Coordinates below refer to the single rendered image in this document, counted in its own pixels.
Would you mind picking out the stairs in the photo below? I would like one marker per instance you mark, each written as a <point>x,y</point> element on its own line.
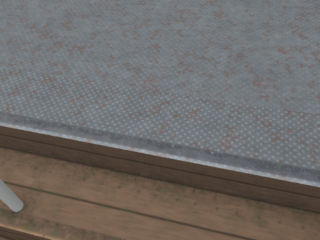
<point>75,190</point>

